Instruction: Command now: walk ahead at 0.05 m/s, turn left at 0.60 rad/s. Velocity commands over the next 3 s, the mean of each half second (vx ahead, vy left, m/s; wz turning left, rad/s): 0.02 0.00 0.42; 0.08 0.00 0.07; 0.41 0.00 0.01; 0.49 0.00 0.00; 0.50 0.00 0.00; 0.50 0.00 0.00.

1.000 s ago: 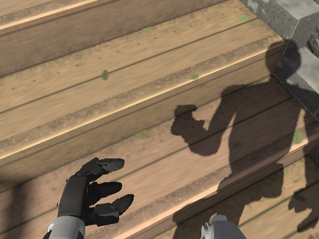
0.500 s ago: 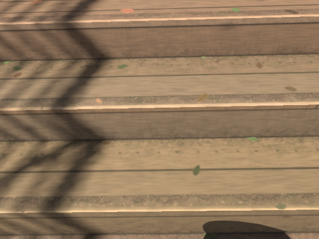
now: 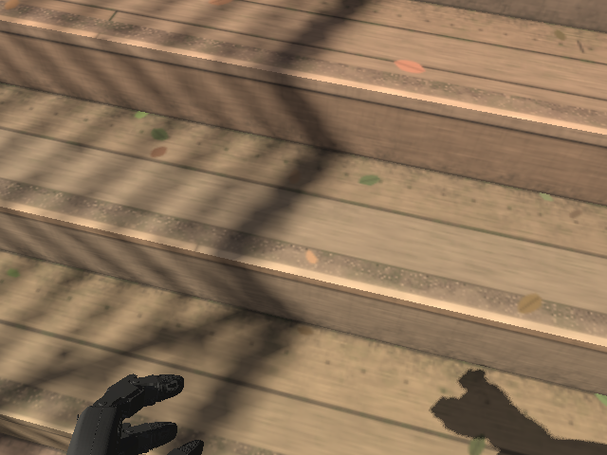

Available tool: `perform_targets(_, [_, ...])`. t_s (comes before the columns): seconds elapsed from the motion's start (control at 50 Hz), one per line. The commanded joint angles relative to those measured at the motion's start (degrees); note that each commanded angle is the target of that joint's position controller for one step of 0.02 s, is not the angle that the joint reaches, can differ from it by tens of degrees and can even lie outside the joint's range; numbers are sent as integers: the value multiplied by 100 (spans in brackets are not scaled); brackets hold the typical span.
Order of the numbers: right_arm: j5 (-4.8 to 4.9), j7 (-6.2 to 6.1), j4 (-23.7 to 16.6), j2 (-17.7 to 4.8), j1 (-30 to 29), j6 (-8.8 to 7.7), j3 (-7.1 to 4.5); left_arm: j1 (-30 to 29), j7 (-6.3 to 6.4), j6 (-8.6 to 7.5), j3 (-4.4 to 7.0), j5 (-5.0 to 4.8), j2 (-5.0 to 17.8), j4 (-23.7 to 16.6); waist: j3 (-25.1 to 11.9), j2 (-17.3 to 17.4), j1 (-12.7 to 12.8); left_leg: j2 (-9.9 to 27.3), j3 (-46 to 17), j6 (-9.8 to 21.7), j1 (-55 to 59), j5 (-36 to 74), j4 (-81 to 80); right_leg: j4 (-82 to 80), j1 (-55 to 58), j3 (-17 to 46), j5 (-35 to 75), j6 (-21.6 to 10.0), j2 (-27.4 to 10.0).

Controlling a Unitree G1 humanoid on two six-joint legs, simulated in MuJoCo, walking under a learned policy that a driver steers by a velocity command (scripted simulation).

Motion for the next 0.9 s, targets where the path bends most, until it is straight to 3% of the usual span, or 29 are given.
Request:
perform_targets(0.02, [33, -150, -424, -418, -81, -132, -46, 862, 58, 230, -43, 22, 145, -60, -696, 90, 297, 959, -2106, 8, 1068, 1106, -1881, -561, -553, -101, -87, 108, -181])
perform_targets(0.04, [48, -202, -549, -364, 26, -160, -21, 824, 67, 241, 1, 6, 286, 28, -787, 16, 139, 1094, -2245, -189, 1304, 2041, -1931, -516, -640, -217, 151, 169, -186])
perform_targets(0.06, [-45, -223, -585, -428, 73, -181, -32, 743, 93, 269, 4, -34, 202, 31, -1045, 221, 53, 1247, -2454, -229, 1541, 2508, -1908, 173, -820, -293, 330, 182, -59])
perform_targets(0.1, [-44, -268, -647, -604, 184, -177, -55, 498, 113, 308, -24, -57, 76, -84, -1072, 232, -33, 1227, -2645, -364, 1769, 1855, -2015, 230, -1186, -170, 483, 183, -49])
perform_targets(0.14, [-67, -244, -725, -656, 189, -153, -58, 279, 109, 337, -44, -34, 7, -135, -1144, 461, -156, 1169, -2997, -326, 2174, 776, -2166, 853, -1696, -98, 406, 94, 65])
perform_targets(0.2, [-5, -253, -635, -744, 425, -212, -81, -2, 87, 399, -99, -14, -68, -231, -835, 469, -319, 1197, -3169, -119, 2671, 737, -2223, 1433, -2452, -109, 94, 112, 172])
perform_targets(0.28, [22, -307, -416, -698, 886, -314, -60, -127, 54, 446, -155, 12, -79, -270, -882, 426, -494, 1396, -3297, 130, 3492, 1811, -2286, 1680, -2860, -232, -429, 151, 228])
perform_targets(0.42, [43, -288, 55, -703, 1248, -528, -9, -315, 86, 515, -234, -26, -145, -357, -592, 291, -452, 1659, -3308, 721, 3705, 2366, -2513, 1822, -3130, -372, -1147, 172, 238])
perform_targets(0.44, [46, -309, 86, -723, 1264, -486, -29, -430, 108, 556, -263, -9, -244, -514, -617, 547, -430, 1737, -3338, 729, 3766, 2796, -2504, 2158, -3183, -182, -1390, 90, 211])
perform_targets(0.5, [71, -351, 312, -786, 1603, -454, -53, -726, 114, 566, -290, 11, -205, -770, -568, 482, -500, 1830, -3293, 789, 4138, 2691, -2594, 2338, -3572, -65, -2085, -10, 178])
perform_targets(0.52, [112, -360, 386, -775, 1719, -402, -63, -942, 99, 585, -344, 14, -228, -930, -569, 427, -549, 1645, -3149, 698, 4130, 2346, -2682, 1794, -3496, -213, -2187, 10, 108])
perform_targets(0.56, [82, -406, 432, -793, 1630, -354, -48, -1146, 80, 609, -383, -47, -255, -1185, -466, 491, -485, 1636, -3149, 702, 3850, 2304, -2975, 1106, -3139, -260, -2276, 53, 23])
perform_targets(0.58, [108, -513, 402, -829, 1595, -368, -47, -1287, 78, 648, -439, -39, -398, -1430, -557, 619, -412, 1965, -3280, 691, 3812, 3255, -3233, 958, -2733, 119, -2613, -112, -115])
perform_targets(0.6, [127, -555, 459, -1016, 1492, -384, -100, -1220, 73, 674, -459, -10, -394, -1482, -749, 653, -271, 2011, -3120, 578, 4059, 3361, -3328, 574, -2548, 140, -2755, -251, -192])
perform_targets(0.62, [185, -504, 335, -1094, 1266, -327, -110, -990, 39, 677, -534, -117, -408, -1423, -945, 527, -178, 1808, -2661, 478, 3807, 3520, -3646, -1077, -1521, -336, -3306, -345, -183])
perform_targets(0.64, [168, -468, 335, -1068, 1258, -244, -145, -879, 31, 659, -507, -260, -365, -1348, -1025, 779, -247, 1646, -2315, 354, 3265, 3843, -3791, -1989, -268, -526, -3778, -496, -67])
perform_targets(0.66, [141, -434, 253, -1110, 1122, -209, -154, -484, 28, 628, -450, -375, -351, -1165, -1226, 1032, -82, 1729, -2019, 227, 2935, 4677, -3715, -2582, 851, -457, -3801, -689, 3])
perform_targets(0.68, [201, -296, 239, -1105, 1194, -207, -136, 242, 30, 572, -289, -508, -124, -703, -1651, 906, 22, 1579, -1563, 258, 2801, 6444, -3434, -2725, 1968, -1252, -3379, -729, 376])
perform_targets(0.7, [282, -190, 288, -1106, 1119, -268, -131, 802, 51, 462, -204, -536, -106, -532, -1844, 931, 365, 1560, -1433, 109, 2689, 7760, -2872, -3805, 2996, -1162, -2177, -725, 488])
perform_targets(0.72, [308, -34, 312, -1049, 1120, -325, -148, 1290, 132, 365, -29, -444, 221, -352, -2129, 732, 607, 1367, -1335, -152, 2368, 6817, -1908, -4584, 3647, -46, -1733, -860, 353])
perform_targets(0.74, [365, 112, -216, -836, 732, -254, -138, 1540, 212, 471, 137, -109, 1000, -268, -2332, -1829, 756, 443, -1082, -705, 1020, 2642, -417, -6152, 4014, 2677, -212, -1542, -1062])
perform_targets(0.76, [6, 164, -122, -527, 829, -151, -112, 1360, 243, 568, 52, -159, 722, -209, -2530, -2248, 666, 19, -1760, -785, 1106, -747, 1504, -7426, 3275, 4423, -155, -1953, -1443])
perform_targets(0.78, [-150, 169, -117, -211, 1090, -50, -57, 691, 187, 532, 40, -302, 629, -249, -1786, -1734, 232, -97, -2159, -912, 562, -1008, 3041, -7487, 2595, 4283, -1185, -1884, -1462])
perform_targets(0.8, [-238, 104, -193, -198, 1085, 42, -31, 250, 140, 504, 49, -292, 561, -205, -1185, -1422, -95, -22, -1796, -855, -88, -777, 3710, -7420, 2167, 3827, -3397, -1602, -1253])
perform_targets(0.82, [-253, 19, -317, -41, 911, 64, 65, 28, 131, 455, -12, -253, 266, 60, -391, -1073, -319, 139, -1475, -753, -547, -416, 3706, -7436, 1597, 3149, -4587, -1225, -1003])
perform_targets(0.84, [-325, -22, -351, 73, 884, 84, 133, 139, 131, 384, -36, -228, 118, 258, -139, -745, -402, 166, -1232, -684, -675, 37, 3813, -7110, 1359, 2454, -4638, -981, -804])
perform_targets(0.86, [-352, -27, -368, 108, 944, 75, 158, 412, 108, 271, -4, -210, 166, 441, -66, -702, -373, 119, -1064, -602, -785, 81, 4329, -7187, 1293, 2154, -4383, -1027, -745])
perform_targets(0.88, [-319, -6, -401, 114, 910, 47, 174, 622, 85, 143, 45, -211, 203, 632, -39, -520, -370, 158, -978, -531, -977, 251, 4613, -7310, 1334, 2031, -4228, -1053, -730])
perform_targets(0.9, [-297, -10, -444, 174, 860, 13, 197, 811, 21, 46, 121, -209, 309, 839, -116, -600, -345, 172, -907, -453, -1389, 303, 5261, -7470, 1589, 2115, -4276, -1124, -811])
